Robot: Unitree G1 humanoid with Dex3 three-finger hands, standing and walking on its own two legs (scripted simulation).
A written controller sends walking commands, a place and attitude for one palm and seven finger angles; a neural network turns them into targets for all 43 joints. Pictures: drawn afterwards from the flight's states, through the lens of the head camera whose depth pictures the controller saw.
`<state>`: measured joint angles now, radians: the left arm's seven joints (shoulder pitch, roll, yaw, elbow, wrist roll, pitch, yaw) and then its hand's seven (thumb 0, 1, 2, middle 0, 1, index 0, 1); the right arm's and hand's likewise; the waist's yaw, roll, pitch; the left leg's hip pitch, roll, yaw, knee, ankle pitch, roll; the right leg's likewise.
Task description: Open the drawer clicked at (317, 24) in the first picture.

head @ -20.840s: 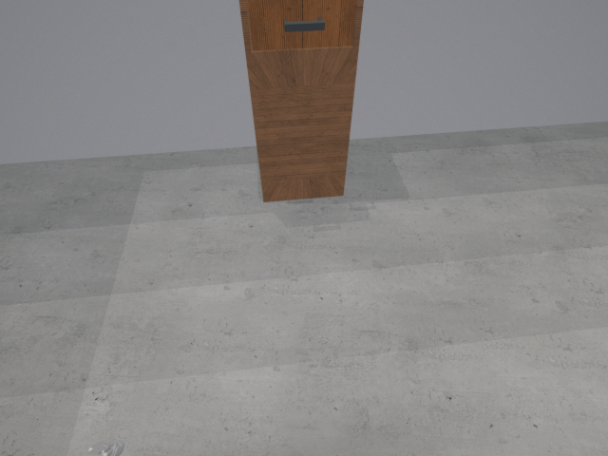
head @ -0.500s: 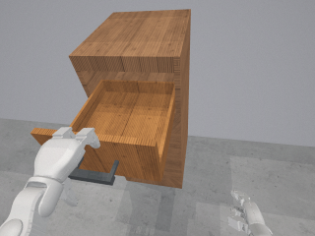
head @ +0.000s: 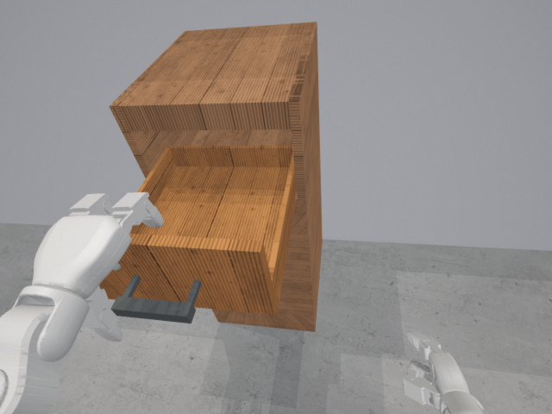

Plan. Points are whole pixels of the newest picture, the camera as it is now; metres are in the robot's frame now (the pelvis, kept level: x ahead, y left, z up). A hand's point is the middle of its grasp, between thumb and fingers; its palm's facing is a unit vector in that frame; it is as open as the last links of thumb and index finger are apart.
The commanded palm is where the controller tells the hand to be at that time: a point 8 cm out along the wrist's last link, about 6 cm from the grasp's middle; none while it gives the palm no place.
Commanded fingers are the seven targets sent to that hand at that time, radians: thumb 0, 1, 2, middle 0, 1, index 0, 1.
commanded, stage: draw the hand back to the body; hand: left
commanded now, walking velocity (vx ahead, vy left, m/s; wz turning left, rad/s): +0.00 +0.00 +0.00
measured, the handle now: (159, 296) +0.26 +0.24 +0.03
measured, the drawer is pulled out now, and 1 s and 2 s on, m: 0.30 0.30 0.30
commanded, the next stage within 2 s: step back with the hand held close in 1.54 s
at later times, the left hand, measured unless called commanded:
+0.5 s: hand (82, 283) +0.20 +0.26 +0.16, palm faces +0.12 -0.04 -0.99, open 13.8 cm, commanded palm +0.16 +0.26 +0.22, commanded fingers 0.00 -0.50 0.30 -0.30 -1.20 -0.30 -1.20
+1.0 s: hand (93, 252) +0.21 +0.23 +0.21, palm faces +0.40 -0.84 -0.38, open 11.6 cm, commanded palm +0.16 +0.28 +0.22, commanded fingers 0.00 0.34 0.66 -0.24 -0.66 -0.24 -0.66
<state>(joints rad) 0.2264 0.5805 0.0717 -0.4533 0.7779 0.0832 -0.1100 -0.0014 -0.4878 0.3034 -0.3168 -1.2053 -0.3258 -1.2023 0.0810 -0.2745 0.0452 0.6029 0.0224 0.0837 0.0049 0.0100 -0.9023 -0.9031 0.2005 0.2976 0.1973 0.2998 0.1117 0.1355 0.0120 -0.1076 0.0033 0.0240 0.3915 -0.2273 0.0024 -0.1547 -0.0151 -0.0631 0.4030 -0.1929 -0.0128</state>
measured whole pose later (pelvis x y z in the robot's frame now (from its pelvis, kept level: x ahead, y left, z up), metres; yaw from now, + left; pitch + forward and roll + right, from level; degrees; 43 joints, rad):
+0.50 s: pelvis -0.01 +0.00 +0.00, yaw +1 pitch -4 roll +0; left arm 0.31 0.62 0.18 -0.45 0.73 0.03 -0.08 0.00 -0.49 0.30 -0.32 -1.20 -0.32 -1.20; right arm 0.09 -0.27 0.04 0.61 0.02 0.05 -0.02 0.01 -0.90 -0.90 0.20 0.30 0.20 0.30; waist 0.12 0.13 0.03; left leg -0.13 0.01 0.01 0.42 -0.24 0.00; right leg -0.16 -0.01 -0.08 0.41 -0.19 -0.01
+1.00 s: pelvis +0.02 +0.01 +0.00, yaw -1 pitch -5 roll -1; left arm 0.42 0.34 0.33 -0.54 -0.06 -0.18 0.09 -0.01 0.01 0.52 -0.27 -0.88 -0.28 -0.88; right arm 0.20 -0.22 0.02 0.64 -0.02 -0.13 -0.06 0.01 -0.90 -0.90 0.20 0.30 0.20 0.30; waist 0.06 0.06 0.05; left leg -0.05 0.02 0.03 0.39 -0.26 0.00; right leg -0.08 0.00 -0.06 0.35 -0.19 -0.01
